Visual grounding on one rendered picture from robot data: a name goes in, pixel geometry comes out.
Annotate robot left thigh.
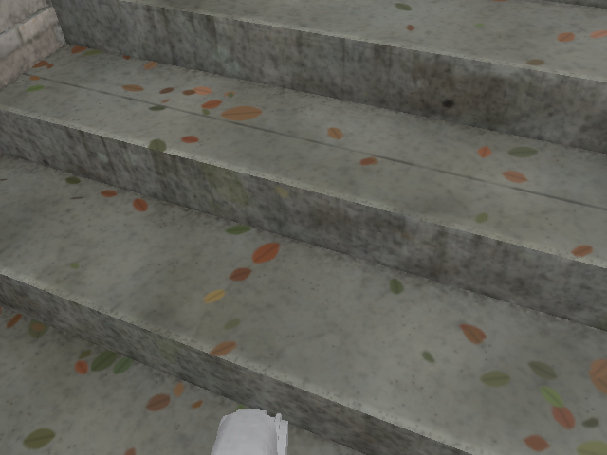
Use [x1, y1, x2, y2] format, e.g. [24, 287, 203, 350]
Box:
[211, 409, 288, 455]

